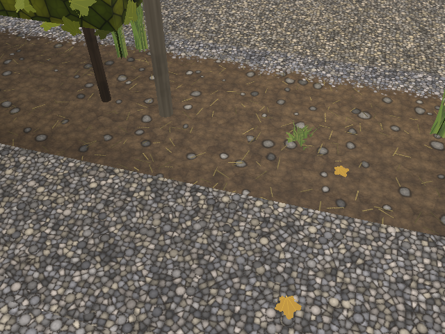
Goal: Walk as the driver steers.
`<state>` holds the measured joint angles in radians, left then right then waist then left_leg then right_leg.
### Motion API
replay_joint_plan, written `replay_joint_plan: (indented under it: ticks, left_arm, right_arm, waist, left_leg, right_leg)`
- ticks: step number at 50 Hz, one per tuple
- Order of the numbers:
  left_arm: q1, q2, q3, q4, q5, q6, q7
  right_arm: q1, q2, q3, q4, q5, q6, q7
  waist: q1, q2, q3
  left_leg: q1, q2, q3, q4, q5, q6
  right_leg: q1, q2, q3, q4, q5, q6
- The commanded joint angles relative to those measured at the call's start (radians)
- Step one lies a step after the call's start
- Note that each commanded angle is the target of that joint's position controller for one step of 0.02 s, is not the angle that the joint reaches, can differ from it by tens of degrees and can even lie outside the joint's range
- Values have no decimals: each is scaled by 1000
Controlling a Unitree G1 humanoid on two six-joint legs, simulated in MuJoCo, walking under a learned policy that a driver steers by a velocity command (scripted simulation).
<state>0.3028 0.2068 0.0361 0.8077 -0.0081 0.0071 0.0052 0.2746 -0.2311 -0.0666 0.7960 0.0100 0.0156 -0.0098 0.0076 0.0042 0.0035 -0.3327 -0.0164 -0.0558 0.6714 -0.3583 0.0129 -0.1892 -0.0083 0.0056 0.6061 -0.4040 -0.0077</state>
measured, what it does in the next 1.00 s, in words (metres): walks ahead: right foot, then left foot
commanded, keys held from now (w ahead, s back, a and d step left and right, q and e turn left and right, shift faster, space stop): w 0.34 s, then no key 0.42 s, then e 0.24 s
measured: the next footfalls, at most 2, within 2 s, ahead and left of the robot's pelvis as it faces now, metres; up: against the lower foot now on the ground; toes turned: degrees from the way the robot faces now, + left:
right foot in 0.50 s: +0.31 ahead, -0.10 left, +0.00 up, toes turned +0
left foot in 0.82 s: +0.32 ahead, +0.15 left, +0.00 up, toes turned -2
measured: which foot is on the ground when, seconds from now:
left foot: down 0.00-0.54, up 0.56-0.80, down 0.82-1.00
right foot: down 0.00-0.14, up 0.16-0.48, down 0.50-0.94, up 0.96-1.00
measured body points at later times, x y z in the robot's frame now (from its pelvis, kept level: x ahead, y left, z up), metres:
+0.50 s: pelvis +0.18 +0.01 +0.01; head +0.20 +0.02 +0.46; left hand +0.37 +0.26 -0.09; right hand +0.15 -0.24 -0.13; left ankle +0.06 +0.12 -0.72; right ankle +0.28 -0.10 -0.69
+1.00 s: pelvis +0.25 +0.02 +0.01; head +0.28 +0.03 +0.46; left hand +0.38 +0.28 -0.12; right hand +0.35 -0.25 -0.11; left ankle +0.28 +0.15 -0.73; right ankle +0.26 -0.09 -0.72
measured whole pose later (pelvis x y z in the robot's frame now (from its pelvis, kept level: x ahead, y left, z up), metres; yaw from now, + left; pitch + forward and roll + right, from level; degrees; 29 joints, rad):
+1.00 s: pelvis +0.25 +0.02 +0.01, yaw -5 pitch +1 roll +1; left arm 0.18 0.26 0.04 0.83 -0.01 0.06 0.03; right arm 0.16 -0.23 -0.06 0.87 0.00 0.03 -0.05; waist 0.02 -0.03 0.03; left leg -0.28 0.03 0.03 0.52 -0.25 -0.01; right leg -0.35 0.02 0.04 0.67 -0.34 -0.04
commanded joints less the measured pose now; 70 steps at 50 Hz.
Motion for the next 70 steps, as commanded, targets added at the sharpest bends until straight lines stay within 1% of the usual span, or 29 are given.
replay_joint_plan:
  ticks: [1,3,6,8,10,12,20,23,25,26,27,28,29,30,32,35,38,41,43,47,51,58,59,60,61,62,63,65,70]
  left_arm:
    - [64,221,62,-32,-13,-26,18]
    - [64,209,63,-24,-18,-31,18]
    - [-43,180,55,-34,-25,-23,13]
    - [-84,95,30,-96,-21,-52,16]
    - [-60,155,46,-72,-41,-79,9]
    - [-69,153,50,-55,-18,-84,6]
    - [-263,64,22,-131,11,-70,-17]
    - [-23,119,53,-26,16,-62,-28]
    - [41,149,64,-13,24,-61,-17]
    - [15,144,60,-38,26,-71,-14]
    - [52,250,83,-27,41,-84,-15]
    - [50,190,53,-31,34,-75,-18]
    - [79,146,32,-37,24,-74,-34]
    - [21,192,48,-32,18,-67,-43]
    - [-150,78,4,-57,9,-74,-51]
    - [-191,119,15,-38,27,-54,-32]
    - [-149,122,8,13,9,-32,-6]
    - [-157,136,3,24,-6,-9,3]
    - [-136,126,7,-2,4,9,12]
    - [-118,123,16,-28,2,47,32]
    - [-116,128,36,-63,-10,65,13]
    - [-27,123,55,-78,-16,77,-27]
    - [-16,196,78,-91,-7,69,-24]
    - [7,331,95,-122,6,53,-22]
    - [39,295,73,-130,24,34,-33]
    - [-1,340,89,-154,52,10,-41]
    - [-80,298,82,-164,20,1,-36]
    - [-138,214,49,-186,-17,9,0]
    - [-38,211,53,-202,-19,27,46]
  right_arm:
    - [-150,-75,-15,-114,19,-61,0]
    - [-138,-69,-12,-108,17,-85,18]
    - [125,-107,-43,9,6,-92,30]
    - [324,-255,-77,35,-7,-98,35]
    - [192,-144,-36,7,-8,-112,29]
    - [119,-126,-23,-4,-7,-108,24]
    - [117,-159,-11,59,-9,-81,-19]
    - [89,-153,-10,84,-36,-82,-12]
    - [-15,-135,0,47,8,-81,-14]
    - [-27,-139,2,69,33,-81,-15]
    - [83,-82,15,74,0,-82,-14]
    - [256,-19,32,131,-21,-84,-1]
    - [265,-102,5,160,2,-91,5]
    - [207,-103,3,120,48,-72,1]
    - [73,-107,-5,93,10,-8,-25]
    - [53,-22,20,86,-14,26,-32]
    - [36,-36,20,90,-9,21,-20]
    - [-15,-97,5,65,-40,29,-22]
    - [-70,-198,-25,55,-12,34,-35]
    - [-72,-166,-35,40,-12,6,-40]
    - [-140,-174,-40,-6,-21,-8,-50]
    - [-217,-192,-47,-16,37,31,-41]
    - [-178,-163,-41,-15,25,29,-38]
    - [-218,-108,-21,-69,-34,21,-38]
    - [-215,-149,-31,-48,-41,8,-32]
    - [-228,-149,-31,-101,-8,5,-39]
    - [-267,-208,-55,-87,6,13,-54]
    - [-238,-195,-57,-68,-2,32,-70]
    - [-226,-137,-39,-103,-3,15,-44]
  waist:
    - [54,-171,191]
    - [45,-173,159]
    - [-85,-124,39]
    - [-146,302,-71]
    - [-77,154,43]
    - [-41,63,42]
    - [-39,90,66]
    - [48,121,-73]
    - [119,97,-41]
    - [137,98,10]
    - [99,-115,-109]
    - [24,-294,-238]
    - [48,-189,-222]
    - [13,-182,-187]
    - [-31,-37,-31]
    - [-49,-112,-42]
    - [-47,-111,-133]
    - [-48,-57,-56]
    - [11,139,15]
    - [-3,134,-20]
    - [-11,152,-71]
    - [42,98,-90]
    - [27,-76,-82]
    - [1,-314,-77]
    - [32,-155,-164]
    - [24,-206,-208]
    - [2,-76,-90]
    - [-23,-56,-65]
    - [3,-81,-112]
  left_leg:
    - [-268,24,50,107,-73,40]
    - [-257,45,51,46,-117,61]
    - [268,-16,82,-136,144,66]
    - [507,355,-658,-446,-43,289]
    - [451,357,-534,-429,18,278]
    - [401,284,-338,-426,225,210]
    - [186,147,-3,-438,739,146]
    - [36,180,52,-308,907,157]
    - [30,112,59,-156,994,114]
    - [102,96,20,-15,889,76]
    - [-23,19,33,305,578,19]
    - [-188,-70,-1,609,-279,-13]
    - [-201,-76,-181,690,-323,0]
    - [-277,-55,-126,732,-275,-12]
    - [-155,54,-87,523,-172,-27]
    - [34,75,-2,159,-70,-51]
    - [154,55,20,-62,134,-38]
    - [240,76,2,-244,278,5]
    - [135,113,-30,-281,143,59]
    - [158,213,-101,-315,332,130]
    - [176,402,-175,-296,691,263]
    - [95,289,77,-25,600,108]
    - [-105,198,143,194,263,22]
    - [-393,30,124,447,-307,-63]
    - [-376,40,-23,641,-350,-69]
    - [-394,12,-67,680,-312,-65]
    - [-453,49,-75,676,-201,-63]
    - [-399,66,-79,624,-62,-60]
    - [-398,27,-67,513,70,-74]
  right_leg:
    - [-20,-317,441,-373,-233,-222]
    - [42,-313,391,-341,-82,-213]
    - [-195,-156,163,-165,115,-112]
    - [-522,79,41,482,-128,-3]
    - [-658,-7,134,646,-66,-45]
    - [-632,-79,104,553,110,-56]
    - [-356,-11,-37,57,414,13]
    - [2,26,-28,289,590,-5]
    - [64,97,-90,114,424,-32]
    - [37,51,-43,-160,482,-69]
    - [276,-134,135,-70,1024,-182]
    - [418,-337,378,-78,1398,-335]
    - [308,-344,393,-96,1443,-351]
    - [225,-373,409,-169,1068,-383]
    - [-96,-277,266,-291,718,-295]
    - [-189,-180,146,-322,651,-237]
    - [-87,-175,130,-299,627,-221]
    - [-157,-97,154,-301,210,-125]
    - [-181,8,75,-252,49,-73]
    - [-197,51,23,-16,180,-51]
    - [-281,13,20,371,-176,-20]
    - [-44,51,-77,-93,178,-57]
    - [115,-42,142,-206,538,-123]
    - [209,-308,527,-200,1140,-270]
    - [220,-346,471,-147,1373,-349]
    - [150,-367,582,-227,957,-425]
    - [125,-298,524,-253,692,-360]
    - [74,-210,408,-246,647,-257]
    - [210,-165,367,-230,801,-204]
Velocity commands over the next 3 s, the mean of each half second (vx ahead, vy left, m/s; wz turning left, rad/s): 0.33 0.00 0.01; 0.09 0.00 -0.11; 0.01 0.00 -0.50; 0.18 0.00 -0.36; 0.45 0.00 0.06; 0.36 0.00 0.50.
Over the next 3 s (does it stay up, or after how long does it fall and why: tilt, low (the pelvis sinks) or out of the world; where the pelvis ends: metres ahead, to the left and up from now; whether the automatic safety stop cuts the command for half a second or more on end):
stays up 0.72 -0.35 -0.18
